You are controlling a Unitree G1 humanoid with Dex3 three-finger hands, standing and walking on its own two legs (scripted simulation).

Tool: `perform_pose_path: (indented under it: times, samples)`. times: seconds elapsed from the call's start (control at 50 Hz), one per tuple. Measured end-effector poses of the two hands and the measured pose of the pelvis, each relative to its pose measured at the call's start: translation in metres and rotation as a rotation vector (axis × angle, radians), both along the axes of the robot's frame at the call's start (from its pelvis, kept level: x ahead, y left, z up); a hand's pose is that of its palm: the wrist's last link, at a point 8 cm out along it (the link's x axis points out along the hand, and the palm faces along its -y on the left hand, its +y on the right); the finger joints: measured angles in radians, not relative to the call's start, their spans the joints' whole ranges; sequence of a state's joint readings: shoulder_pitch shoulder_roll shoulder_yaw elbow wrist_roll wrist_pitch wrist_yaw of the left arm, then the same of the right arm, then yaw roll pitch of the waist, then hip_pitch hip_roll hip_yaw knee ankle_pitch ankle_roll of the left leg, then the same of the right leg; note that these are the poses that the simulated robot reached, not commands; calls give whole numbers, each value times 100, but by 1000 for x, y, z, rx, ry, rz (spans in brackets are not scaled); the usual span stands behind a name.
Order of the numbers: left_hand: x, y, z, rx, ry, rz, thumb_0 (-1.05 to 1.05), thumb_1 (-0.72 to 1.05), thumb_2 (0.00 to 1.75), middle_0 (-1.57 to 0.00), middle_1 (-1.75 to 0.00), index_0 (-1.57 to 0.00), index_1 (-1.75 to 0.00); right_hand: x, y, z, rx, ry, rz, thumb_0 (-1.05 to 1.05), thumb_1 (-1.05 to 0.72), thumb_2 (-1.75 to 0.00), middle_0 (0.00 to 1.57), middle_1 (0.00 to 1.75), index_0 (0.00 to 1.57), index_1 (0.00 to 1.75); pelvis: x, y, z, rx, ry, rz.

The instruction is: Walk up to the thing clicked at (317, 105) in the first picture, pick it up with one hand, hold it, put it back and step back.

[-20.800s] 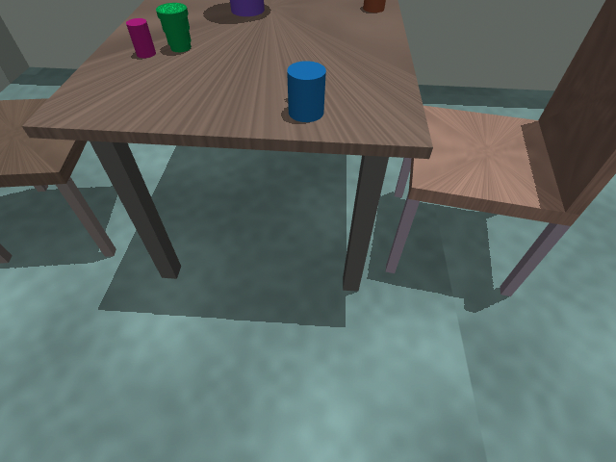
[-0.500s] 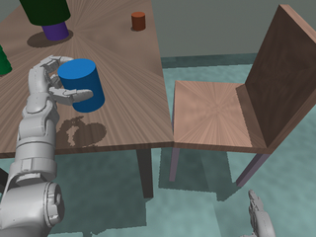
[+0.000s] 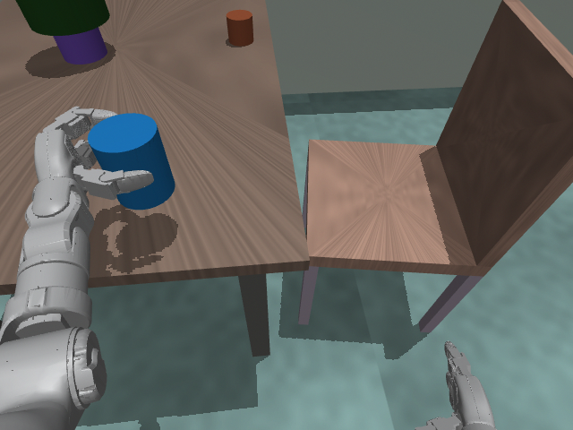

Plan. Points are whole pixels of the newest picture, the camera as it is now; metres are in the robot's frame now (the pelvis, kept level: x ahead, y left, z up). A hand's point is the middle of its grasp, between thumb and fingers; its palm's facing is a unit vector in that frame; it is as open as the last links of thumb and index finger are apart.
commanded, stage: lower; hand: left
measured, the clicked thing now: (129, 157) +0.46 +0.20 +0.14
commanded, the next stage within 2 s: loosen in 1.04 s
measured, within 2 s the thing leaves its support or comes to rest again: rests again in 0.90 s
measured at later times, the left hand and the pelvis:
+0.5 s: hand (122, 177) +0.47 +0.23 +0.10, palm faces +0.25 -0.97 +0.01, open 11.5 cm; pelvis -0.01 +0.00 -0.02, yaw -1 degrees
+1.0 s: hand (127, 191) +0.47 +0.23 +0.06, palm faces +0.25 -0.97 +0.01, open 11.5 cm; pelvis +0.00 +0.01 -0.04, yaw -1 degrees
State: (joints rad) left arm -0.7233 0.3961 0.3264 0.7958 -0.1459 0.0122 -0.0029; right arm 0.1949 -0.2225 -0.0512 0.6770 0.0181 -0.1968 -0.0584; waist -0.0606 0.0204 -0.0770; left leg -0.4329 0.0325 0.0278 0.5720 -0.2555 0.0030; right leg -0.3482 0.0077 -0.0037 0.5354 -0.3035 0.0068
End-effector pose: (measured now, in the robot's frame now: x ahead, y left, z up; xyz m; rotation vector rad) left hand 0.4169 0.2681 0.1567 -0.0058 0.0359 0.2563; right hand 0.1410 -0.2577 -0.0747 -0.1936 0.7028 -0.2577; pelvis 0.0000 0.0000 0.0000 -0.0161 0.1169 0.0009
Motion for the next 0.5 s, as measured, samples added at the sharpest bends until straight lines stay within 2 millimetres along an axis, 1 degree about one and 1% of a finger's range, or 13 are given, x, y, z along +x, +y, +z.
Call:
perform_pose_path:
  times: [0.08, 0.22, 0.34, 0.5]
  samples:
    - [1, 2, -6, -11, 18, 6, 1, -61, 63, -41, -95, -79, -113, -5, 0, -4, 9, 22, -7, -1, 50, -6, 6, 5, 5, 6, -1, 0, -1, 0, 8, 1]
    - [4, 4, -32, -12, 37, 16, 1, -61, 62, -42, -96, -79, -113, -13, -1, -11, 6, 58, -5, -1, 49, -6, 6, 5, 5, 6, -7, -1, -6, -1, 42, -2]
    - [9, 2, -45, -18, 18, 0, 1, -61, 62, -42, -96, -80, -113, -13, -6, -9, -22, 58, -9, -1, 48, -7, 6, 5, 6, 6, -8, -1, -11, -4, 69, -4]
    - [15, 7, -59, -13, 2, -1, 1, -61, 62, -42, -95, -80, -113, -12, -8, -7, -45, 44, -17, -1, 47, -7, 6, 5, 5, 5, -8, 1, -19, -12, 104, -7]
